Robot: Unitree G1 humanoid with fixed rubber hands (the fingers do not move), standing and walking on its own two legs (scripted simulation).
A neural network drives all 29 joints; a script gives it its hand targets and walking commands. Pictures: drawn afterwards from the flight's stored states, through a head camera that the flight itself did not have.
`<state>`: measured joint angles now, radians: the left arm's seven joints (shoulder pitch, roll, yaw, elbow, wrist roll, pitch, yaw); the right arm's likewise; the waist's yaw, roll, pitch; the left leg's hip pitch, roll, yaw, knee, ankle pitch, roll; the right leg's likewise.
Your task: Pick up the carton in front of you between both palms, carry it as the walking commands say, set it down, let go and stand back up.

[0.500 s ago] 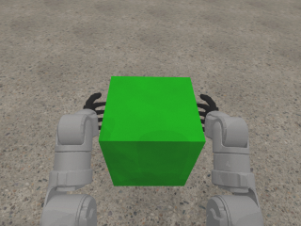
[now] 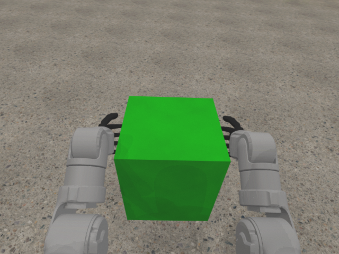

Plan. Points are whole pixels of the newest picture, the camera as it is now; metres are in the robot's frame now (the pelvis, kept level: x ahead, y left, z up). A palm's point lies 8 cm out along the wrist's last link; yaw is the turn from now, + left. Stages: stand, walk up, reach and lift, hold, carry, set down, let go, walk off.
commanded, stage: carry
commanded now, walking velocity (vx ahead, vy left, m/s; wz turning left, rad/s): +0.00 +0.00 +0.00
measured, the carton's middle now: (169, 160) +0.35 +0.00 +0.05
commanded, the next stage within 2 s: none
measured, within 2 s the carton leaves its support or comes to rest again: neither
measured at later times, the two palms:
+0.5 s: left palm (99, 145) +0.33 +0.16 +0.13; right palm (236, 148) +0.33 -0.14 +0.13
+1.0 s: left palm (97, 147) +0.32 +0.16 +0.13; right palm (234, 150) +0.32 -0.14 +0.13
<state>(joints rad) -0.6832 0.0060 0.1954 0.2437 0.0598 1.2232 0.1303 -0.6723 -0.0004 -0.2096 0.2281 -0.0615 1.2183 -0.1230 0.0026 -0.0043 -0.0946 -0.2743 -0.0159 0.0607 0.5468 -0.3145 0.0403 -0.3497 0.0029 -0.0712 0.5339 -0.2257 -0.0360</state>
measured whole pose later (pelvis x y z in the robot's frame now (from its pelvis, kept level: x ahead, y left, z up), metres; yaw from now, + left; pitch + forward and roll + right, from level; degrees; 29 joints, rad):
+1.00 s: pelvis -0.02 +0.01 +0.00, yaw +0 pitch +2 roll +0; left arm -0.69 0.01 0.19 0.25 0.06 1.23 0.13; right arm -0.67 0.00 -0.21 0.23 -0.07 1.22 -0.12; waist 0.01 0.00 -0.09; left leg -0.30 -0.02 0.07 0.54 -0.27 0.05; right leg -0.37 -0.01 -0.07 0.51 -0.18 -0.02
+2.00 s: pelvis +0.28 +0.02 -0.02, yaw +1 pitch +4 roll +2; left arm -0.71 -0.03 0.24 0.04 0.09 1.23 0.14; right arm -0.67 0.02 -0.23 0.06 -0.02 1.18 -0.14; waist -0.11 -0.07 0.00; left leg -0.18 -0.07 0.11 0.64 -0.46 0.09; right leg -0.56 -0.01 -0.07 0.47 0.23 -0.05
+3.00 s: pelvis +0.95 +0.02 -0.09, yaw +0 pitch +3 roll -1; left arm -0.22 -0.14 0.13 -0.26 0.13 1.21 0.10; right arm -0.22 0.14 -0.15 -0.25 -0.13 1.19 -0.07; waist -0.01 0.01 -0.16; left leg 0.06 0.04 0.11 0.38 -0.47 -0.01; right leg -0.46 -0.03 -0.20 0.44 -0.06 -0.01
